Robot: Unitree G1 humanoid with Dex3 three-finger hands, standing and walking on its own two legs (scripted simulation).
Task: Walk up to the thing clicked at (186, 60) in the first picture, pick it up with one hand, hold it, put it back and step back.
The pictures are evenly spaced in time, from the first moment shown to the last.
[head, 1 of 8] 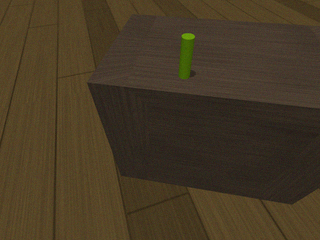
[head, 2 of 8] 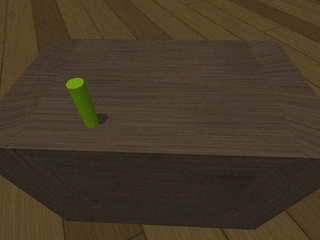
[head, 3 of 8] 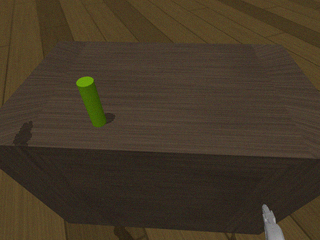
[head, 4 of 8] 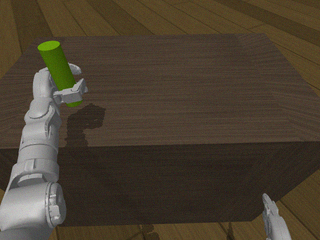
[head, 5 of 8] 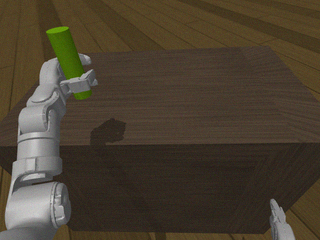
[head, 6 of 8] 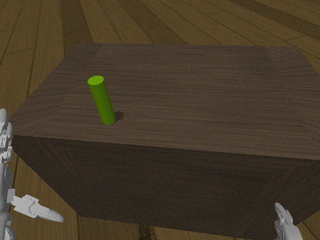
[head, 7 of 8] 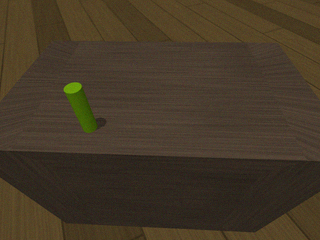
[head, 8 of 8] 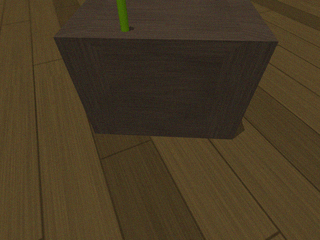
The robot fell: no
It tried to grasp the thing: yes
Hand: left
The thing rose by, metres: 0.25
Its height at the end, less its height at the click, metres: +0.00
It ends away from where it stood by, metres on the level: 0.01
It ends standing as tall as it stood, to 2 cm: yes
